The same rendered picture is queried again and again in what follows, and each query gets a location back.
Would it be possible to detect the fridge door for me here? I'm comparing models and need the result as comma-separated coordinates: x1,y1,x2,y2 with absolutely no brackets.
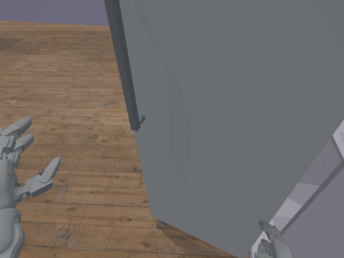
119,0,344,258

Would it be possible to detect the robot left hand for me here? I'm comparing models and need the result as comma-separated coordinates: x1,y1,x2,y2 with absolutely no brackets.
0,117,61,209

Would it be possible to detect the robot right hand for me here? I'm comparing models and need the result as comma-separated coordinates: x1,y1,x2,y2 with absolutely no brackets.
254,220,294,258

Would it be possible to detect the robot left forearm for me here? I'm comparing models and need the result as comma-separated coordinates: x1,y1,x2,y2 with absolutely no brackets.
0,208,25,258

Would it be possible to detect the handle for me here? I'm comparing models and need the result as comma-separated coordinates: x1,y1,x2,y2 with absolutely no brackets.
104,0,145,132

